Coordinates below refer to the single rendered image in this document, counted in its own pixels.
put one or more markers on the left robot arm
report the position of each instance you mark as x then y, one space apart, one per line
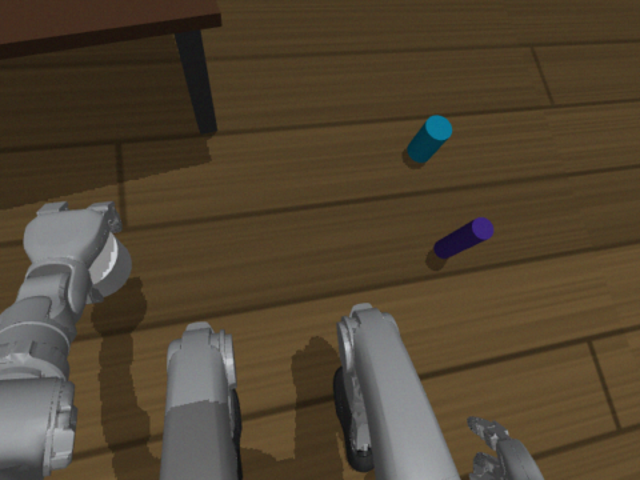
37 415

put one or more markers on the coffee table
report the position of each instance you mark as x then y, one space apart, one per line
30 27

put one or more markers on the left robot hand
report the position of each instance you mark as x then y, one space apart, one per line
79 235

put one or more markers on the right robot foot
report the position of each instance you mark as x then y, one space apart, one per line
361 461

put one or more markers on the right robot hand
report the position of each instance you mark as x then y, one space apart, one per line
514 462

